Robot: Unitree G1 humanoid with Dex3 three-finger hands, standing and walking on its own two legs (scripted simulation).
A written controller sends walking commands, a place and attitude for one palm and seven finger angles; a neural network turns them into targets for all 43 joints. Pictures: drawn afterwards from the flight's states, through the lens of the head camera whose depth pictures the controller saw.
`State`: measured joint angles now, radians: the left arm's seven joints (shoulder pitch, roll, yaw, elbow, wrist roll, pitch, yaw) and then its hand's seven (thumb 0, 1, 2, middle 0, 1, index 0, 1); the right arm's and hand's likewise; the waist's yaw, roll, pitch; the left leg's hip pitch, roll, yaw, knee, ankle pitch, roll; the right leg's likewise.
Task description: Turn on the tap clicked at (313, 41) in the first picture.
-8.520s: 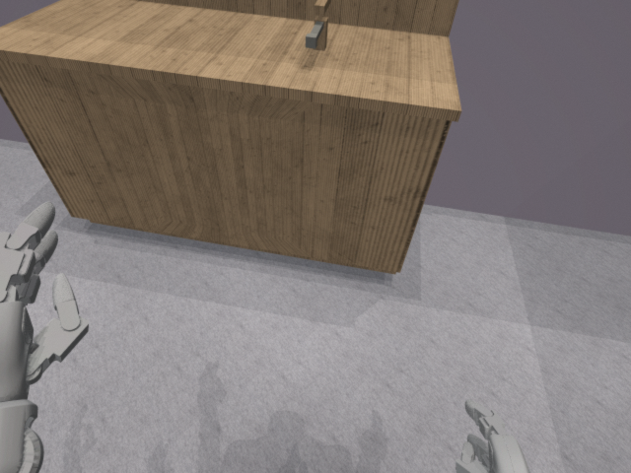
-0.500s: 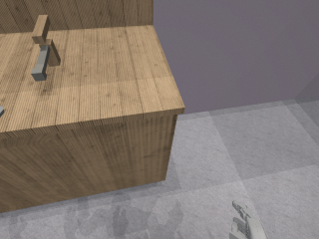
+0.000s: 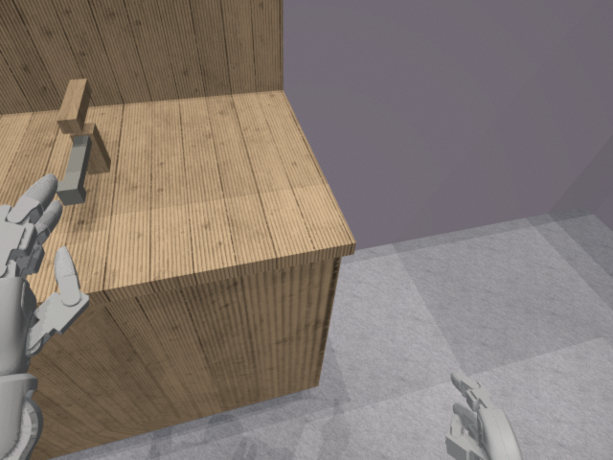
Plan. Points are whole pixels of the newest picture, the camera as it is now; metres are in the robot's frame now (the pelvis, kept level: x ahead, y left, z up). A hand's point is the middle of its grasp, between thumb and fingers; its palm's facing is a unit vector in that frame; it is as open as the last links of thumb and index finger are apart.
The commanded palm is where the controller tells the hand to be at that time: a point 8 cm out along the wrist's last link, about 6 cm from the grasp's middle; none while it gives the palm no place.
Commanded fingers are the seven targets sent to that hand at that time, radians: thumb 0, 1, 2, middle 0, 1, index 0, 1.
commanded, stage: shuffle to correct the standing spot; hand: left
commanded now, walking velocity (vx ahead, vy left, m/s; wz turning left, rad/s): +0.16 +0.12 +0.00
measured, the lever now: (71, 192) +0.44 +0.39 +0.10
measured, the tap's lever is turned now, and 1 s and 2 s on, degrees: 0 0 0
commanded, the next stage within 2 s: come to a stop and stand still in 0.52 s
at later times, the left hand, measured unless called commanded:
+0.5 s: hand (41, 253) +0.28 +0.32 +0.16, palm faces +0.42 -0.84 -0.35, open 7.4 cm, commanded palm +0.22 +0.34 +0.18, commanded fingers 0.00 0.90 0.90 -0.20 -0.30 -0.20 -0.30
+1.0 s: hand (61, 203) +0.35 +0.33 +0.16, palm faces +0.35 -0.87 -0.34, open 7.4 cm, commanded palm +0.28 +0.38 +0.18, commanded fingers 0.00 0.90 0.90 -0.20 -0.30 -0.20 -0.30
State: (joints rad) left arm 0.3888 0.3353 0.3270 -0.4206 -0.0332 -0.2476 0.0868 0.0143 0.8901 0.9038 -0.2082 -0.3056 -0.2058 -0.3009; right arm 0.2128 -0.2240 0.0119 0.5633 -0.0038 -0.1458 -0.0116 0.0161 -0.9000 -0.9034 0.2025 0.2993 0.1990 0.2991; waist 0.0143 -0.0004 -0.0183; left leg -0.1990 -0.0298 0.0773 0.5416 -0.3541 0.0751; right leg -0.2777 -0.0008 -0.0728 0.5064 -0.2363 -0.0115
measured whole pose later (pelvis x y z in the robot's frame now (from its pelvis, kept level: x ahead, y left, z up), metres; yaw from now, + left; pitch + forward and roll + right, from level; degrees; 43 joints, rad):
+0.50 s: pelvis +0.05 +0.07 -0.03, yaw -2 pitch -4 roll +0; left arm 0.33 0.38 0.41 -0.49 -0.04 -0.22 0.11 0.01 0.89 0.90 -0.21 -0.31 -0.21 -0.30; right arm 0.16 -0.18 -0.02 0.59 0.01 -0.10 -0.01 0.02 -0.90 -0.90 0.20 0.30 0.20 0.30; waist 0.05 -0.06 0.13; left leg -0.40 0.03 0.03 0.81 -0.34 0.00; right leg -0.38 -0.03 0.04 1.09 -0.54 -0.01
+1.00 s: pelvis +0.10 +0.11 -0.01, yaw -4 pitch -2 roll +2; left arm 0.35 0.33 0.33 -0.48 -0.03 -0.13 0.14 0.02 0.89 0.90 -0.21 -0.31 -0.21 -0.30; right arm 0.16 -0.20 -0.02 0.60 0.00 -0.15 -0.03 0.02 -0.90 -0.90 0.20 0.30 0.20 0.30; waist 0.03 -0.05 0.10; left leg -0.26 0.02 0.07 0.56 -0.26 -0.01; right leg -0.22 -0.03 0.00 0.63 -0.37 0.00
